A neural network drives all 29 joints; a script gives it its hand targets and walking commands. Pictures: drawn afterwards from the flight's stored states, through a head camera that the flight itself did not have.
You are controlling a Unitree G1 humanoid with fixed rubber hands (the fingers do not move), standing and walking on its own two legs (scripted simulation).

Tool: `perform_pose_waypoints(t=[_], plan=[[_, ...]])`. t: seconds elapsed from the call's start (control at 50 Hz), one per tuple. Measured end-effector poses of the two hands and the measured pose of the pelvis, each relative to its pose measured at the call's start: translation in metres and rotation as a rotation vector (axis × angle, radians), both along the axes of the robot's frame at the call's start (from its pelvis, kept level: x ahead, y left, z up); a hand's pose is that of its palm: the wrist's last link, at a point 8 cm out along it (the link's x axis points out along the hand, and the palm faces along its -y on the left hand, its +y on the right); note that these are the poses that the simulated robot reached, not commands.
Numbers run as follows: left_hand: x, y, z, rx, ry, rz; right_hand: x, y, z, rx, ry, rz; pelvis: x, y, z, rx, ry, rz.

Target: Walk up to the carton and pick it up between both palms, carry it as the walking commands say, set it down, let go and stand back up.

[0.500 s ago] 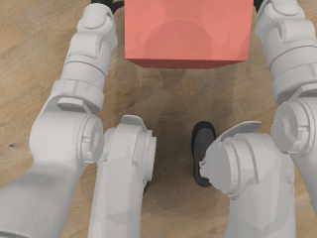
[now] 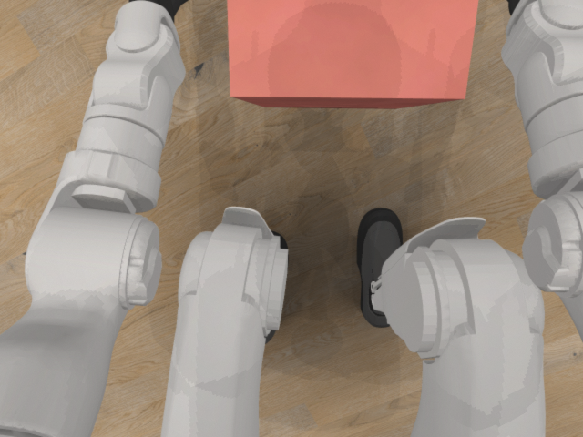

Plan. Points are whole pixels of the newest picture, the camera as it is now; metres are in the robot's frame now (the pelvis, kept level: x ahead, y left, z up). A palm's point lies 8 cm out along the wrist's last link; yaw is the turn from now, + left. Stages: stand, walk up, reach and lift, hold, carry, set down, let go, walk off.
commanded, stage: set down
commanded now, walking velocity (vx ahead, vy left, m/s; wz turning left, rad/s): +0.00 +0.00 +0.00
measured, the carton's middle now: (339, 6) +0.54 -0.02 -0.23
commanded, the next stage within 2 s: let go in 1.36 s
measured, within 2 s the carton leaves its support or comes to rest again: neither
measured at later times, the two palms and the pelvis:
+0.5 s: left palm out of the picture +0.54 +0.17 -0.05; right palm out of the picture +0.54 -0.19 -0.06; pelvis +0.00 +0.00 +0.08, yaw +0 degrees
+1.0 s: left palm out of the picture +0.54 +0.17 +0.10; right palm out of the picture +0.55 -0.21 +0.09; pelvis +0.00 -0.01 +0.21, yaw -1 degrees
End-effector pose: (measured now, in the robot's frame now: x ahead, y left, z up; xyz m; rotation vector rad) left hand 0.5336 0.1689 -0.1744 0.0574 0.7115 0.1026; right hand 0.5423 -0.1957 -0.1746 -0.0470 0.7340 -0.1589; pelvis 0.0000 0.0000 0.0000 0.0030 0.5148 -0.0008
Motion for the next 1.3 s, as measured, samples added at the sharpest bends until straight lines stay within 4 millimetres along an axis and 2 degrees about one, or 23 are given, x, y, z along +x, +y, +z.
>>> perform_pose_waypoints(t=[0.1,0.18,0.34,0.56,0.76,1.0,1.3], plan=[[0.003,-0.002,0.012,0.006,-0.03,-0.014,0.003,-0.001,0.011,0.012,-0.036,-0.001,0.0,0.001,0.004,-0.003,-0.003,-0.006],[0.005,-0.008,0.03,0.006,-0.042,-0.018,0.003,0.0,0.026,0.014,-0.057,0.003,0.001,0.002,0.015,0.002,-0.007,-0.01],[0.007,-0.009,0.077,0.015,-0.058,-0.001,-0.002,0.004,0.066,0.017,-0.06,0.011,0.001,0.001,0.049,0.016,-0.016,-0.016],[0.008,0.001,0.139,0.022,-0.065,0.009,0.005,-0.001,0.129,0.017,-0.074,0.007,-0.004,-0.002,0.098,0.019,-0.017,-0.019],[0.006,0.003,0.195,0.021,-0.059,0.0,0.005,-0.007,0.19,0.014,-0.07,0.01,-0.003,-0.004,0.149,0.019,-0.021,-0.025],[0.01,0.005,0.272,0.026,-0.067,-0.005,0.007,-0.011,0.266,0.01,-0.076,0.025,0.002,-0.007,0.213,0.025,-0.05,-0.032],[0.006,0.009,0.354,0.022,-0.051,0.001,0.001,-0.016,0.347,0.005,-0.058,0.029,0.012,-0.012,0.295,0.027,-0.085,-0.042]])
